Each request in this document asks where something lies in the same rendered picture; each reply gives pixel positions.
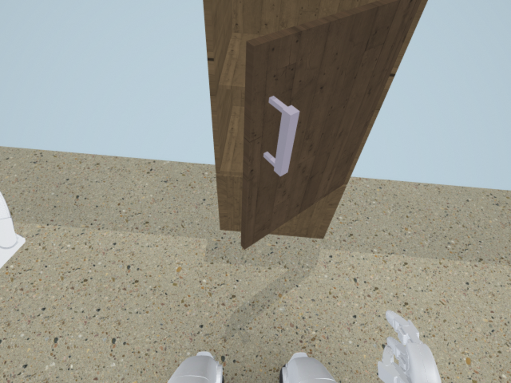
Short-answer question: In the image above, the cupboard door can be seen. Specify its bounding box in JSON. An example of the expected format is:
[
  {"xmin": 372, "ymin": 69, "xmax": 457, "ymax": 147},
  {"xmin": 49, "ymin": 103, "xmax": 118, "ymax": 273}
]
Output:
[{"xmin": 241, "ymin": 0, "xmax": 421, "ymax": 250}]

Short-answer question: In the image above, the left robot shin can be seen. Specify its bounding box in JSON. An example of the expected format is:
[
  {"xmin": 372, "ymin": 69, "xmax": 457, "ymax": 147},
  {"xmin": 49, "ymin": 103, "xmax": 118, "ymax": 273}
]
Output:
[{"xmin": 196, "ymin": 351, "xmax": 214, "ymax": 359}]

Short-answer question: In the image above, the handle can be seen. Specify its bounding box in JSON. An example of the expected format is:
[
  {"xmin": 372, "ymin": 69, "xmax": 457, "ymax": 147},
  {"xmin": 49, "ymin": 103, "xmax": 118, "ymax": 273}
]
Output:
[{"xmin": 263, "ymin": 96, "xmax": 300, "ymax": 176}]

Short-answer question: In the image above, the robot left hand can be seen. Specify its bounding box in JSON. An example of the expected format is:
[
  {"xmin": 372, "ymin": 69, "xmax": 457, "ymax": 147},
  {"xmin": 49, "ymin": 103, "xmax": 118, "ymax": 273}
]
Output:
[{"xmin": 0, "ymin": 192, "xmax": 26, "ymax": 268}]

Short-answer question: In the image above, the left robot thigh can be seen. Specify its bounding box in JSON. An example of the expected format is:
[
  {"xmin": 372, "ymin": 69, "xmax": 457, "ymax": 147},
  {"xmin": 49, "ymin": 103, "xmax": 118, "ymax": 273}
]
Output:
[{"xmin": 168, "ymin": 355, "xmax": 223, "ymax": 383}]

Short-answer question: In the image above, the robot right hand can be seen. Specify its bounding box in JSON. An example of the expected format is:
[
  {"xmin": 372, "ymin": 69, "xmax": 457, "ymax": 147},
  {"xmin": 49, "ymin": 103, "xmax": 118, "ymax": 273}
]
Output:
[{"xmin": 378, "ymin": 310, "xmax": 442, "ymax": 383}]

